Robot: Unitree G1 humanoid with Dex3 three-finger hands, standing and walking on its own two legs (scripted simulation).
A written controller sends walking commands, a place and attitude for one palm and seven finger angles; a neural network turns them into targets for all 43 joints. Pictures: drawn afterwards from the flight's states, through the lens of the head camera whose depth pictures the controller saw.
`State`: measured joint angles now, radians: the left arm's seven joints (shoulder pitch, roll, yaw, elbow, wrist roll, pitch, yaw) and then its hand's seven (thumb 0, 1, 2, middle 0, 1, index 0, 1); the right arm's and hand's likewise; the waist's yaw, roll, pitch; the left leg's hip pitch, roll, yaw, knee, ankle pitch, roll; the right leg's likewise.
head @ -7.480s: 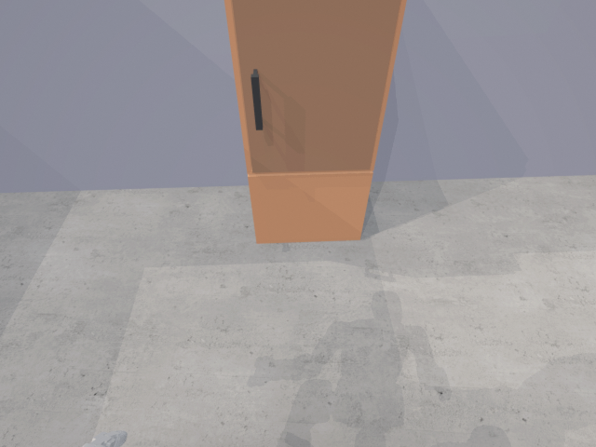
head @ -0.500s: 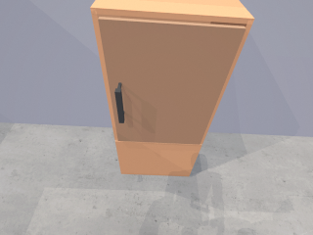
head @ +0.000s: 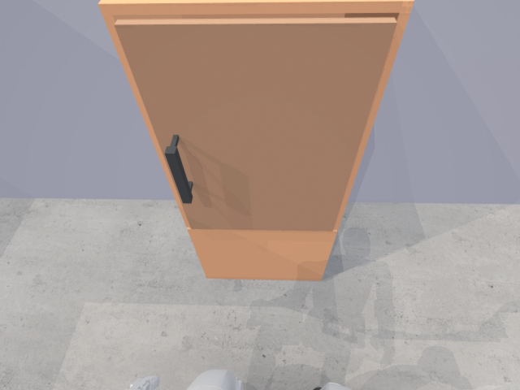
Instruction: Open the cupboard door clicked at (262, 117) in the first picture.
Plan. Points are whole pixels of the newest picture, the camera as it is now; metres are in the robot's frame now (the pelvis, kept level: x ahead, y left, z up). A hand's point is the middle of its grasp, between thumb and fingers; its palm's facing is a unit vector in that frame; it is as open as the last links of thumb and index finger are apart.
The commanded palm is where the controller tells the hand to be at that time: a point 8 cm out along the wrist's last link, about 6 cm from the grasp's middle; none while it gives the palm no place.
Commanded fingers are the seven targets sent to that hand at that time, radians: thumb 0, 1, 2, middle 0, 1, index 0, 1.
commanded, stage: come to a stop and stand still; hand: left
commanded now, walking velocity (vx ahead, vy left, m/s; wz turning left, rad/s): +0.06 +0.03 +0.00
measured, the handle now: (181, 170) +0.54 +0.21 -0.04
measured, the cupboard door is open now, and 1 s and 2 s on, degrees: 0 0 0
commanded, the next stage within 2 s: look again from close up in 1.18 s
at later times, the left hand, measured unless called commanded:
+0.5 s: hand out of the picture -0.04 +0.25 -0.16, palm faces -0.02 -0.99 -0.16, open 7.4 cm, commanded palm none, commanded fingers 0.00 0.90 0.90 -0.20 -0.30 -0.20 -0.30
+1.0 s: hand out of the picture +0.01 +0.17 -0.16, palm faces -0.01 -0.98 -0.22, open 7.2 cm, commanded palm none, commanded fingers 0.00 0.90 0.90 -0.20 -0.30 -0.20 -0.30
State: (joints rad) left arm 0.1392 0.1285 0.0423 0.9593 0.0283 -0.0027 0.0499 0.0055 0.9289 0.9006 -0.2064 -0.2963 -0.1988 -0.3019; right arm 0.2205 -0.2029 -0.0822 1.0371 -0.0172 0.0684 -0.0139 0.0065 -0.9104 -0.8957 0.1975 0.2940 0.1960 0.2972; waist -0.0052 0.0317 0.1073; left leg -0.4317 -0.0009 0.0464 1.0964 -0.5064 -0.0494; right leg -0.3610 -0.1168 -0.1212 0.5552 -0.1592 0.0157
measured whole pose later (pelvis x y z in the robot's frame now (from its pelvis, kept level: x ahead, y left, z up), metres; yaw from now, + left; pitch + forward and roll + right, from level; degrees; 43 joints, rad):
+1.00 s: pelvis -0.02 -0.01 +0.01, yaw -2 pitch -1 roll +0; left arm 0.25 0.15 0.01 1.10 0.01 -0.01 0.04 0.01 0.97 0.90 -0.20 -0.30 -0.20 -0.30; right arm 0.31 -0.11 -0.02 1.14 -0.02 0.00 -0.03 0.00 -0.91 -0.90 0.20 0.29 0.20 0.30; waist -0.02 0.02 0.01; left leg -0.18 0.06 0.06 0.45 -0.24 -0.04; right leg -0.16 -0.01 -0.05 0.45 -0.27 -0.01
